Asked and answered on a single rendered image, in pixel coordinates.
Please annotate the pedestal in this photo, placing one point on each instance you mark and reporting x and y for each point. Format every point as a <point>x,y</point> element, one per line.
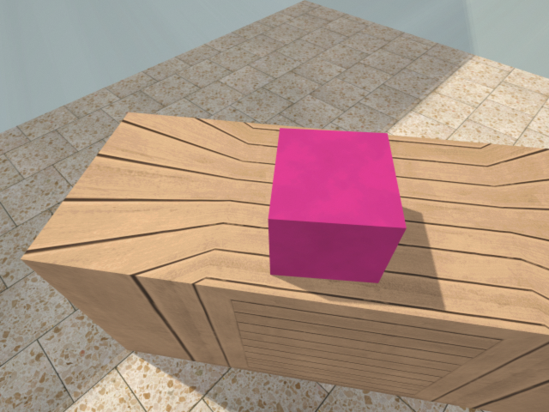
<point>163,243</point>

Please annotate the carton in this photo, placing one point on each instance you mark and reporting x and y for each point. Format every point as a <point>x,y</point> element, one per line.
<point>335,209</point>

